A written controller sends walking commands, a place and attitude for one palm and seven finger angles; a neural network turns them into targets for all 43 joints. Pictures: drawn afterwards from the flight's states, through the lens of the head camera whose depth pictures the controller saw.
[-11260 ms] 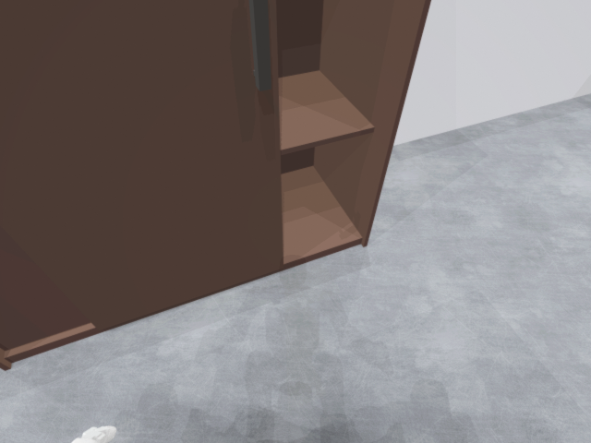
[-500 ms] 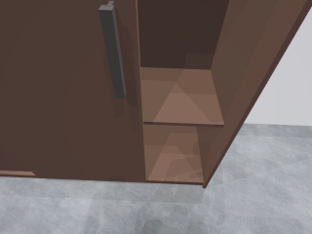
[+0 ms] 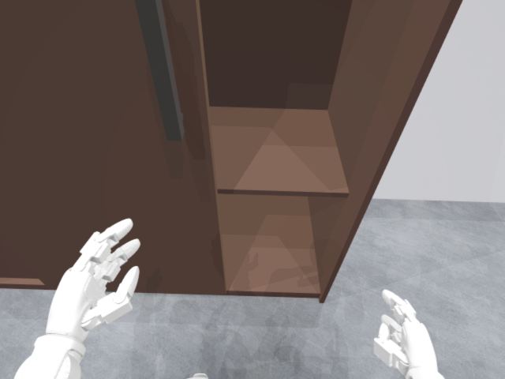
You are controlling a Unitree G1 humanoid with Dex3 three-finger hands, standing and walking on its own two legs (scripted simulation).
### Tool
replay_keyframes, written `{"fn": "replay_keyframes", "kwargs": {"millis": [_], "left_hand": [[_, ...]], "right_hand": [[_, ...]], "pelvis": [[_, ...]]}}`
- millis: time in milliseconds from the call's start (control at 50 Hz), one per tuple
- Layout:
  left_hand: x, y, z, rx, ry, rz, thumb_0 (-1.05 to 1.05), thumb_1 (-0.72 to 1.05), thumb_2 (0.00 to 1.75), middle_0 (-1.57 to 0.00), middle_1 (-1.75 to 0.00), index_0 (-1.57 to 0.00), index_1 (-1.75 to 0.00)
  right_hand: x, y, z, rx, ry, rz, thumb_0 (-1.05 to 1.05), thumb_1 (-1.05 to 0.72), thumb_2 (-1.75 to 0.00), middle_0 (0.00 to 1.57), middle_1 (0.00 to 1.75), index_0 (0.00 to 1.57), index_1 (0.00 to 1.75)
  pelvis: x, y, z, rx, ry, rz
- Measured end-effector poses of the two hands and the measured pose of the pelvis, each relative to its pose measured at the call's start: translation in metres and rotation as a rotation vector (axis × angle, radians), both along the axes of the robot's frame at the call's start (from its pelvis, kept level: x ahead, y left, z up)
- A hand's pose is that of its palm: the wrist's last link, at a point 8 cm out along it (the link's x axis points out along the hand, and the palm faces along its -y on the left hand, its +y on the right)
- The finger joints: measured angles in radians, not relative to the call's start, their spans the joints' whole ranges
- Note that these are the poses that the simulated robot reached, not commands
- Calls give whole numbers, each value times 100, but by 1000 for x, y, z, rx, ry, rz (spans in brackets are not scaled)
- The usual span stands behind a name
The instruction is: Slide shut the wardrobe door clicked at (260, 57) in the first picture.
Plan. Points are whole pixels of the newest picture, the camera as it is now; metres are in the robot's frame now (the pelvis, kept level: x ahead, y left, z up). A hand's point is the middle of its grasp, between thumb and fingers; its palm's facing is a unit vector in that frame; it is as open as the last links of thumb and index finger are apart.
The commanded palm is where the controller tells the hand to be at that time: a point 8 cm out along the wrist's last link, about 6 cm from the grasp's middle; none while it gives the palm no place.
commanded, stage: raise the hand with hooked fingers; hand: left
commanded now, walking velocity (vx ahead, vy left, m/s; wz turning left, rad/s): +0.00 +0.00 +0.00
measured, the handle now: (166, 67) +0.53 +0.17 +0.25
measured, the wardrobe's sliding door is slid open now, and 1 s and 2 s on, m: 0.37 0.37 0.37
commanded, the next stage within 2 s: move the hooked fingers beside the handle in 1.76 s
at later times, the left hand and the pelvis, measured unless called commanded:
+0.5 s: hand (70, 266) +0.23 +0.24 +0.13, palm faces +0.02 -1.00 -0.08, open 11.1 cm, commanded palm +0.20 +0.29 +0.14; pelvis +0.00 +0.00 +0.02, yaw +1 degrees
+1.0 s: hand out of the picture +0.26 +0.30 +0.21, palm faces +0.08 -0.99 -0.13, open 13.7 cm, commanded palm +0.22 +0.34 +0.23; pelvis +0.01 +0.02 +0.03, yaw +2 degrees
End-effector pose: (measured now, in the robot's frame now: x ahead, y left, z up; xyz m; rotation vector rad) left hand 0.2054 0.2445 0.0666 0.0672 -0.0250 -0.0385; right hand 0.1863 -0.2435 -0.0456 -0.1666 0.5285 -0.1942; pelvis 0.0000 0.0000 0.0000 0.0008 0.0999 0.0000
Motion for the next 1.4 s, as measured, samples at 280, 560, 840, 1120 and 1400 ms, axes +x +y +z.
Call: {"fn": "replay_keyframes", "kwargs": {"millis": [280, 560, 840, 1120, 1400], "left_hand": [[-42, 29, 15, 18, -50, 82, 1, 38, 67, -24, -64, -23, -63], [8, 59, 70, 15, -6, 59, 1, 5, 53, -27, -85, -26, -84], [20, 89, 118, 43, -85, 88, 0, -28, 39, -29, -106, -28, -105], [29, 110, 174, 83, -95, 118, -1, -48, 31, -30, -119, -30, -118], [46, 112, 211, 92, -80, 111, -1, -50, 30, -31, -120, -30, -120]], "right_hand": [[-2, -1, -13, -96, 43, 108, 1, -91, -90, 20, 30, 20, 30], [-44, 15, -11, -1, 88, 24, 2, -90, -90, 20, 30, 21, 30], [8, 36, 27, -47, -53, 95, 2, -91, -90, 20, 30, 20, 30], [24, 67, 31, 23, -58, 186, 2, -90, -90, 20, 30, 21, 30], [10, 35, 20, 31, 4, 140, 2, -91, -90, 20, 30, 21, 30]], "pelvis": [[-6, -11, -7, -49, -26, 61], [7, 8, 18, -25, -41, 11], [10, 23, 28, -28, -97, 33], [7, 21, 36, -23, -135, 51], [9, 9, 38, -13, -135, 51]]}}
